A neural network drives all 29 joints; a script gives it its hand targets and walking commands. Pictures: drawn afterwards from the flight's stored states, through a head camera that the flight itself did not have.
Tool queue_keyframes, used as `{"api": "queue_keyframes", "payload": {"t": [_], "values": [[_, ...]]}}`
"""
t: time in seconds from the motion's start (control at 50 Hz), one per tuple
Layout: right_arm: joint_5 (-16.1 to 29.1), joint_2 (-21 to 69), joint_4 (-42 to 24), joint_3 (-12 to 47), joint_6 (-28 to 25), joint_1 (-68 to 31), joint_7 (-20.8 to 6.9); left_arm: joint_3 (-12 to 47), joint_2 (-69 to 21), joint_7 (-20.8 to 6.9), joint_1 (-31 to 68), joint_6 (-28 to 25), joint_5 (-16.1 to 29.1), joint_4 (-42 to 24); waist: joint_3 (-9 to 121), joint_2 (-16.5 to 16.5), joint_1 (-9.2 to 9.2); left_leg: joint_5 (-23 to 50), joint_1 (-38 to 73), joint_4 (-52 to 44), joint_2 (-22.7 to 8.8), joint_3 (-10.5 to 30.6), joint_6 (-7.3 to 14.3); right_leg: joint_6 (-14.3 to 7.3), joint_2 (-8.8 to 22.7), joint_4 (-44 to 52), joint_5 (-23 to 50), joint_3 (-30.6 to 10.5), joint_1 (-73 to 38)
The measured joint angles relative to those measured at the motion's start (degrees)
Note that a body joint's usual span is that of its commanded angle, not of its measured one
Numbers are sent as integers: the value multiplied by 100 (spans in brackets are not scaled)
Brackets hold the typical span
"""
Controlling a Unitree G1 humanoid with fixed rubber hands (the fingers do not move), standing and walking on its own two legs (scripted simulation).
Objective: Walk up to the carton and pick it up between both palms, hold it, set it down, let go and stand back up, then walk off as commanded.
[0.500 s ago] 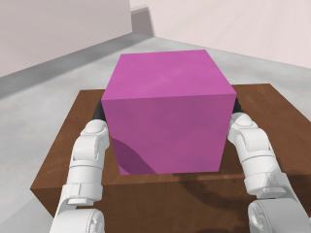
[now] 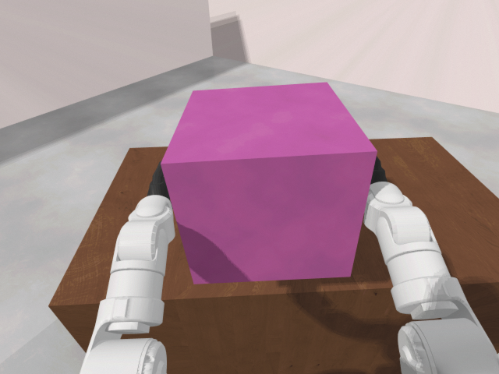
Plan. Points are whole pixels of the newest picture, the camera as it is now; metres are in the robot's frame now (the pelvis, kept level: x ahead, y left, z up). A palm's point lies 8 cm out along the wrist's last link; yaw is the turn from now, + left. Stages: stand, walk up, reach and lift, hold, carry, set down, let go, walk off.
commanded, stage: set down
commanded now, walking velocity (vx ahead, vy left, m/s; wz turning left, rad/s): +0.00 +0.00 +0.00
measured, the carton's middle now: (265, 176) +0.41 +0.02 +0.17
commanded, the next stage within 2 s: none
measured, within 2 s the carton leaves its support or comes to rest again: neither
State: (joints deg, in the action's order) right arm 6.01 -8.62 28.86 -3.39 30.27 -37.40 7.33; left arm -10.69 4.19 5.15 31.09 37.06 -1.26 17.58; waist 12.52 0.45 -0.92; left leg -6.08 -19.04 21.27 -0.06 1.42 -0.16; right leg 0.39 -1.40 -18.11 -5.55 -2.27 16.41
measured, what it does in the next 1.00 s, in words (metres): stands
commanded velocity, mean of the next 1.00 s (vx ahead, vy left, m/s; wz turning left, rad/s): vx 0.00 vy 0.00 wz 0.00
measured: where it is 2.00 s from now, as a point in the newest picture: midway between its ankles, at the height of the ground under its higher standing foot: outside the picture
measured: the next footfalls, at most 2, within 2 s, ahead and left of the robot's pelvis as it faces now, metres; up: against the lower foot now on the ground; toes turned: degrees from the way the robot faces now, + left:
none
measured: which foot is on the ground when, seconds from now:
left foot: down 0.00-1.00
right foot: down 0.00-1.00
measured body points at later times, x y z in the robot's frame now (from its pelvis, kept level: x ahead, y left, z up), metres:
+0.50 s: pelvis +0.02 +0.00 +0.00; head -0.01 +0.00 +0.45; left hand +0.40 +0.18 +0.13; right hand +0.43 -0.17 +0.14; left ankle +0.05 +0.11 -0.75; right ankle +0.04 -0.13 -0.75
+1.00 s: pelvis +0.04 -0.01 +0.00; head +0.03 -0.02 +0.45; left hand +0.40 +0.17 +0.10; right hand +0.43 -0.17 +0.10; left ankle +0.05 +0.11 -0.75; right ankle +0.04 -0.13 -0.75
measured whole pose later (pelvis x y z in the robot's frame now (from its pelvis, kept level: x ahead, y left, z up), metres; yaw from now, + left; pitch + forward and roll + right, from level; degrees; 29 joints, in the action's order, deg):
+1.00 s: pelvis +0.04 -0.01 +0.00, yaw +0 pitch +6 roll -1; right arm 6.0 -7.0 37.3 -4.2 9.3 -31.2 5.3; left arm -9.1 1.7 6.1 23.8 20.5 -3.9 22.5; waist 9.7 1.8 -0.9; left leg -8.5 -17.8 19.9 -0.5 1.4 -0.3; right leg 0.2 -1.8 -16.8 -8.0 -2.3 15.3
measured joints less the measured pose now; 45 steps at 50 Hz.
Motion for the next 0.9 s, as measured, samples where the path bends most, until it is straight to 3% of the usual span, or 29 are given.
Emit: {"api": "queue_keyframes", "payload": {"t": [0.12, 0.24, 0.46, 0.68, 0.9], "values": [[0, -1, 111, -4, -74, -21, -34, 5, -7, 15, -27, -13, -1, -2, -3, 5, 0, 17, 79, -46, -2, 0, 0, 0, -1, 12, -2, 0, -63], [-1, 129, 822, -354, -655, -200, -166, -140, -96, -66, 121, -386, -237, 452, -50, 7, 1, 31, 99, -90, -1, 0, 0, 0, 0, 14, -3, 0, -62], [-1, 160, 1360, -474, -1649, -198, -273, -227, -214, -22, 66, -1199, -269, 898, -276, -28, 0, -41, 117, -139, -1, 0, 0, 0, 2, 25, -95, 0, -62], [-1, 161, 1315, -271, -1916, 35, -247, -134, -250, 22, -283, -1584, -269, 898, -281, -27, 0, -227, 118, -139, -20, 0, 0, -9, -15, 88, -249, 0, -90], [-1, 160, 831, -69, -2054, 617, -204, 160, -249, 95, -747, -1642, -269, 487, -281, 73, 0, -271, 118, -139, -30, 0, -11, -21, -24, 133, -275, 0, -110]]}}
